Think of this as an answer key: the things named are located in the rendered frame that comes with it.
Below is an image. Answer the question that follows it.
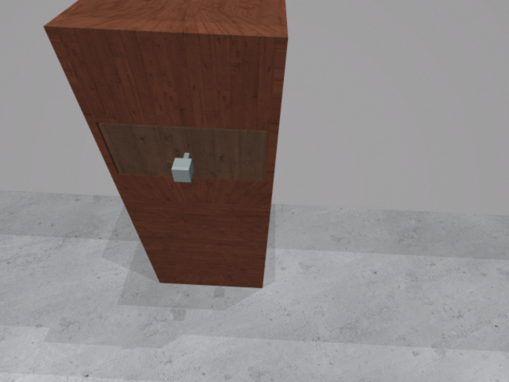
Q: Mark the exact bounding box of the handle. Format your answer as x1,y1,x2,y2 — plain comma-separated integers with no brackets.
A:
171,153,194,182

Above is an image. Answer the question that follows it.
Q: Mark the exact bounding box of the cabinet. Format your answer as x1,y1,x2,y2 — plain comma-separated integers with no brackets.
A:
44,0,288,288

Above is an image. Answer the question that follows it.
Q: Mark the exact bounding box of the drawer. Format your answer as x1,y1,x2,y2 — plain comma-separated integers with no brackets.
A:
99,123,267,181

